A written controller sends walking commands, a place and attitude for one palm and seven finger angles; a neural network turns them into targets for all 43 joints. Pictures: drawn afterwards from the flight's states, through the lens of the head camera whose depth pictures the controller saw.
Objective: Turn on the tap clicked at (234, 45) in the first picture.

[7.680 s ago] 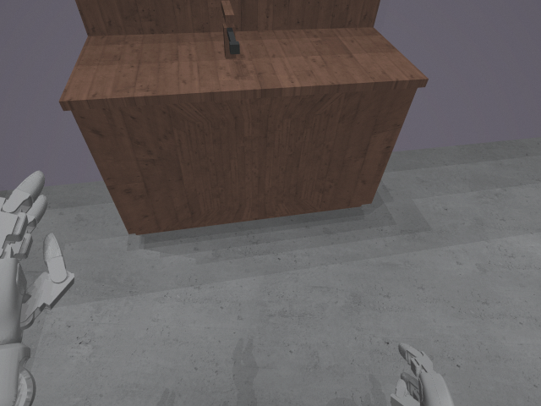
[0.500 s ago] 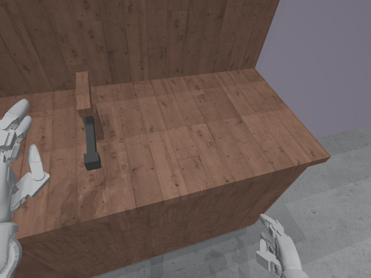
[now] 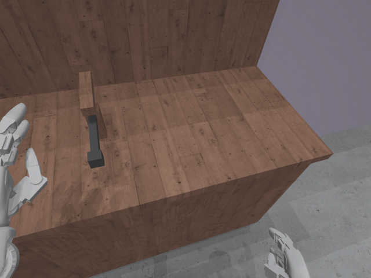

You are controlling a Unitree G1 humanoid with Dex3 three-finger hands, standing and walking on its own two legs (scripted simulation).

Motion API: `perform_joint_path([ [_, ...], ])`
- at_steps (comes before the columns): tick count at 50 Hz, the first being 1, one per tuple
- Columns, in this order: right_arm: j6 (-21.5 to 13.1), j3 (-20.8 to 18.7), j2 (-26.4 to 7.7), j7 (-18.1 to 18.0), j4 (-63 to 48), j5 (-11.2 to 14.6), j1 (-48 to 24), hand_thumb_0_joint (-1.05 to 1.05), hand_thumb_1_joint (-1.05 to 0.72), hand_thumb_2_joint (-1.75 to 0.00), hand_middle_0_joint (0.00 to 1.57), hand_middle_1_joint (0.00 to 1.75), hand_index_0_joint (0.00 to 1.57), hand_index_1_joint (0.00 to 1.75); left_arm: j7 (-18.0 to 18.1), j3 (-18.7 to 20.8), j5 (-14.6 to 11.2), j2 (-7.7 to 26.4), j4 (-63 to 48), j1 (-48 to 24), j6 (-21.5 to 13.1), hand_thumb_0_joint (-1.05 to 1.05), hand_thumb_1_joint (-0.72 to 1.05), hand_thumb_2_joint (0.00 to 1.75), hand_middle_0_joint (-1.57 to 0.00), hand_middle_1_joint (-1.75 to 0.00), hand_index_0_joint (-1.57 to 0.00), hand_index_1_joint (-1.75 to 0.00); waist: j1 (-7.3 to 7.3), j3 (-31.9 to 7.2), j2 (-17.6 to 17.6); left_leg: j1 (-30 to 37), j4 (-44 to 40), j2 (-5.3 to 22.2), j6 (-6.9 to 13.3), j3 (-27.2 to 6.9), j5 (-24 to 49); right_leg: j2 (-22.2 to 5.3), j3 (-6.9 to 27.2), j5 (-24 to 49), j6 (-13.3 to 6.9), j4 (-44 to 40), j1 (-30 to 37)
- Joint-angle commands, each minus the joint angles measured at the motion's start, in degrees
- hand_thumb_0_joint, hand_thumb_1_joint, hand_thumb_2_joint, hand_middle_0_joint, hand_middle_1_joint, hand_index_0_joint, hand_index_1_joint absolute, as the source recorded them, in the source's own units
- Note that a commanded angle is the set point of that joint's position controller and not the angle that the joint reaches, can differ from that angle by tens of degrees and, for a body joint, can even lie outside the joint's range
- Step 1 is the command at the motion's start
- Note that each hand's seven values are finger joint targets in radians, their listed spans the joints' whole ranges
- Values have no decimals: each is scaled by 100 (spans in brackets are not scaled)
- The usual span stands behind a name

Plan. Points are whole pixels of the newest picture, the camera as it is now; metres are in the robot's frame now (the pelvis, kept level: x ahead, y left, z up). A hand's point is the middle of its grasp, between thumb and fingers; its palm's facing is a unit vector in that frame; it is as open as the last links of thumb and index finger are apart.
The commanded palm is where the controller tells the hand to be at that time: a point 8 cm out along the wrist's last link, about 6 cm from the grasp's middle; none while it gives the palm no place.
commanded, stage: look again from close up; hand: left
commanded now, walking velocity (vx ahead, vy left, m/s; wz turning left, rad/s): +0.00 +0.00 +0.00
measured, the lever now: (96, 159) +0.33 +0.22 +0.06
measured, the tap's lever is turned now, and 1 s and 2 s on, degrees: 0 0 0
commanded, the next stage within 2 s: shuffle to correct the standing spot in 0.12 s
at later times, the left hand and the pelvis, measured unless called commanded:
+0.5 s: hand (62, 176) +0.23 +0.22 +0.16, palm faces +0.37 -0.86 -0.34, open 7.4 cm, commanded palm +0.16 +0.25 +0.17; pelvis +0.00 -0.02 +0.00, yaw -1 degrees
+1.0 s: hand (111, 180) +0.23 +0.15 +0.16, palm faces +0.31 -0.87 -0.38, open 7.4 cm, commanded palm +0.17 +0.19 +0.17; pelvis +0.01 -0.09 -0.01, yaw -1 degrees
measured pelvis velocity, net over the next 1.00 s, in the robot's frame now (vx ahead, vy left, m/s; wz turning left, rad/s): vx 0.01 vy -0.09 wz -0.01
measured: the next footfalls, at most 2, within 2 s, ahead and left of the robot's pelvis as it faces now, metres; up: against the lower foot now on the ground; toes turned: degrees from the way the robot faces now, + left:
none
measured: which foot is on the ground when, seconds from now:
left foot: down 0.00-1.00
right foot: down 0.00-1.00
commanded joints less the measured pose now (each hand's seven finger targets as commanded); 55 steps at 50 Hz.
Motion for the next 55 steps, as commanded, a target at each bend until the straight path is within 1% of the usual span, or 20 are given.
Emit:
perform_joint_path([
  [1,-328,-344,-752,-71,-905,64,-647,0,-90,-90,20,30,20,30,119,699,-6,1015,-1263,-371,-352,0,90,90,-20,-30,-20,-30,25,-906,542,7,-863,651,-471,-962,156,-128,360,591,-221,-124,416],
  [2,-307,-328,-775,-64,-881,32,-592,0,-90,-90,20,30,20,30,84,528,-34,831,-1125,-348,-356,0,90,90,-20,-30,-20,-30,15,-848,506,-59,-921,642,-449,-978,69,-109,344,513,-218,-161,387],
  [11,-303,-346,-747,-81,-896,75,-685,0,-90,-90,20,30,20,30,112,649,-11,991,-1157,-396,-311,0,90,90,-20,-30,-20,-30,17,-808,415,18,-820,611,-398,-930,7,-170,464,537,-228,-289,300],
  [12,-281,-329,-749,-81,-864,36,-614,0,-90,-90,20,30,20,30,78,516,-45,838,-1069,-381,-314,0,90,90,-20,-30,-20,-30,6,-826,323,33,-878,614,-395,-942,3,-117,426,503,-215,-306,285],
  [16,-276,-348,-708,-75,-915,82,-684,0,-90,-90,20,30,20,30,73,666,-57,1028,-1268,-572,-274,0,90,90,-20,-30,-20,-30,3,-831,538,193,-956,761,-487,-1005,257,-19,369,527,-186,-168,222],
  [17,-250,-335,-726,-64,-905,47,-626,0,-90,-90,20,30,20,30,39,515,-96,864,-1144,-579,-268,0,90,90,-20,-30,-20,-30,-6,-788,623,102,-1039,807,-463,-1020,184,8,324,445,-166,-143,220],
  [23,-248,-430,-723,10,-1014,63,-566,0,-90,-90,20,30,20,30,-14,579,-126,942,-1383,-576,-239,0,90,90,-20,-30,-20,-30,1,-923,819,253,-924,1052,-472,-1104,700,39,281,415,-179,69,154],
  [26,-236,-437,-702,33,-1056,73,-590,0,-90,-90,20,30,20,30,-43,737,-141,1071,-1503,-312,-200,0,90,90,-20,-30,-20,-30,12,-1069,694,521,-633,1081,-484,-985,1379,41,231,627,-192,65,41],
  [28,-221,-482,-736,42,-1079,47,-519,0,-90,-90,20,30,20,30,-92,726,-182,1031,-1469,-254,-191,0,90,90,-20,-30,-20,-30,8,-1078,676,392,-542,1136,-423,-980,1404,4,255,703,-188,45,119],
  [34,-174,-502,-760,0,-1096,51,-517,0,-90,-90,20,30,20,30,-144,763,-286,1048,-1434,-93,-128,0,90,90,-20,-30,-20,-30,-22,-1096,489,175,-234,1011,-348,-818,759,-99,483,935,-244,-67,56],
  [36,-169,-501,-739,-37,-1086,77,-591,0,-90,-90,20,30,20,30,-108,931,-301,1230,-1516,-43,-81,0,90,90,-20,-30,-20,-30,-24,-1074,386,250,-103,953,-351,-764,664,-146,587,1015,-282,-140,-95],
  [37,-148,-481,-753,-41,-1055,32,-533,0,-90,-90,20,30,20,30,-134,758,-324,1057,-1426,-44,-78,0,90,90,-20,-30,-20,-30,-49,-1068,303,174,-50,897,-336,-709,486,-165,600,952,-276,-176,-127],
  [40,-145,-555,-758,-66,-1052,55,-460,0,-90,-90,20,30,20,30,-114,869,-349,1185,-1454,-96,-47,0,90,90,-20,-30,-20,-30,-49,-1111,40,148,298,728,-349,-616,122,-357,902,867,-333,-286,-253],
  [41,-144,-538,-743,-80,-1038,81,-556,0,-90,-90,20,30,20,30,-80,919,-355,1239,-1498,-28,-8,0,90,90,-20,-30,-20,-30,-63,-1065,121,233,393,674,-348,-578,131,-412,1000,920,-364,-355,-407],
  [42,-121,-521,-738,-72,-997,40,-474,0,-90,-90,20,30,20,30,-86,776,-364,1090,-1432,-1,-15,0,90,90,-20,-30,-20,-30,-88,-1091,14,159,480,627,-332,-539,50,-460,987,818,-346,-387,-406],
  [44,-125,-562,-757,-77,-1012,58,-452,0,-90,-90,20,30,20,30,-62,878,-370,1211,-1540,-56,-36,0,90,90,-20,-30,-20,-30,-82,-1131,-71,128,608,574,-341,-535,100,-547,1053,911,-351,-368,-368],
  [46,-113,-549,-749,-94,-1006,91,-555,0,-90,-90,20,30,20,30,-34,969,-377,1297,-1605,95,-11,0,90,90,-20,-30,-20,-30,-76,-1056,102,222,589,601,-330,-557,231,-565,1073,1093,-335,-329,-466],
  [51,-92,-550,-773,-107,-1009,70,-569,0,-90,-90,20,30,20,30,-53,993,-356,1332,-1635,188,-67,0,90,90,-20,-30,-20,-30,-59,-949,450,208,297,870,-259,-700,748,-344,767,1270,-109,-77,-386],
  [53,-75,-576,-803,-96,-1020,49,-475,0,-90,-90,20,30,20,30,-88,980,-346,1305,-1591,154,-82,0,90,90,-20,-30,-20,-30,-49,-1002,387,75,267,982,-224,-737,831,-264,670,1307,14,-3,-196],
  [55,-59,-593,-796,-81,-1035,63,-404,0,-90,-90,20,30,20,30,-115,973,-346,1271,-1525,196,-76,0,90,90,-20,-30,-20,-30,-59,-1055,261,37,402,923,-251,-677,761,-297,735,1402,-4,-25,-123],
])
